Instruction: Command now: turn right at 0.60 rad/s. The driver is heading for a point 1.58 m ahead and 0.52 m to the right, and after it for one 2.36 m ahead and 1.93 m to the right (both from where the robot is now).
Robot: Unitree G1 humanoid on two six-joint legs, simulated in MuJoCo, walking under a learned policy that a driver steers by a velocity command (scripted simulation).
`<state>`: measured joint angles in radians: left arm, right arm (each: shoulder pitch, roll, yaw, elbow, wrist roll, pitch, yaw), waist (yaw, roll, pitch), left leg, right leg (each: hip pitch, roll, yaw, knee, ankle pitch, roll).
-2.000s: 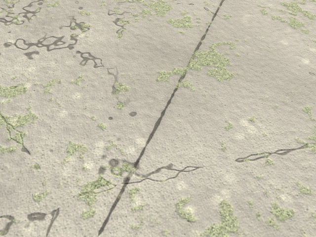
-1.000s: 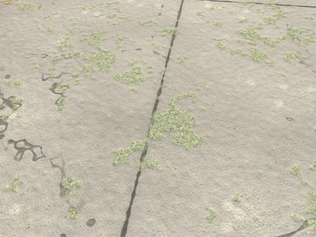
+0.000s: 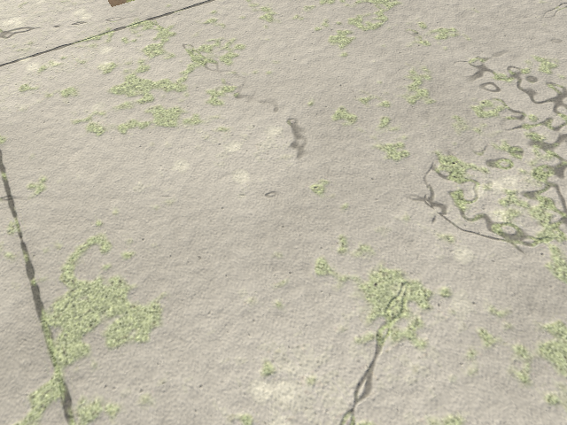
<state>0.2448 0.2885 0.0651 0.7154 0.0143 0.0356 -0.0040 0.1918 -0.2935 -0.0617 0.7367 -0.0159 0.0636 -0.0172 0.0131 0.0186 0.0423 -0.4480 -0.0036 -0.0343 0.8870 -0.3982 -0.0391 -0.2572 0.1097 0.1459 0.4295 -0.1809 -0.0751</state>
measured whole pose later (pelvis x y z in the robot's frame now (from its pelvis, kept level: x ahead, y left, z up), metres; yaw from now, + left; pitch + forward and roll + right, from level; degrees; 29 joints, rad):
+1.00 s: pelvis -0.04 -0.01 +0.00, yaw -27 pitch -1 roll +0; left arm 0.19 0.23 0.00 0.77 0.02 0.02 0.00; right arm 0.24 -0.28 -0.04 0.79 -0.01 0.08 -0.01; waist -0.01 0.02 0.05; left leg -0.29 0.02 -0.01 0.69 -0.40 -0.01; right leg -0.18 0.10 0.05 0.41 -0.21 -0.09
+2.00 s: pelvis +0.18 -0.11 -0.02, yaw -28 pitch -1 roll -1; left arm 0.35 0.19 0.00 1.09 0.01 -0.05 0.02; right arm 0.12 -0.21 -0.01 0.92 0.00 -0.05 0.00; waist 0.04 -0.01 0.10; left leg -0.39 -0.04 0.10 0.54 -0.14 0.11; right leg -0.21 0.07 0.03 1.06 -0.50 -0.04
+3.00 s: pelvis +0.25 -0.17 +0.00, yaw -27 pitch -1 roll +0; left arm 0.30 0.13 -0.02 1.18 0.01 -0.01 0.05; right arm 0.30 -0.13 0.01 1.14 -0.01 -0.01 -0.04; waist -0.01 0.00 0.03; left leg -0.18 -0.03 0.06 0.40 -0.20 0.05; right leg -0.09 0.03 -0.01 0.38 -0.26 -0.03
